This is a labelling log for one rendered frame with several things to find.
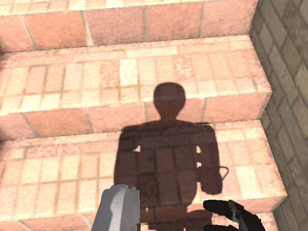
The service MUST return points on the right robot hand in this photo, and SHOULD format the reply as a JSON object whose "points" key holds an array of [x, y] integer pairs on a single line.
{"points": [[233, 211]]}

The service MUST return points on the robot left thigh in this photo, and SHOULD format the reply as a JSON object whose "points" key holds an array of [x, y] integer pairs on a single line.
{"points": [[119, 209]]}

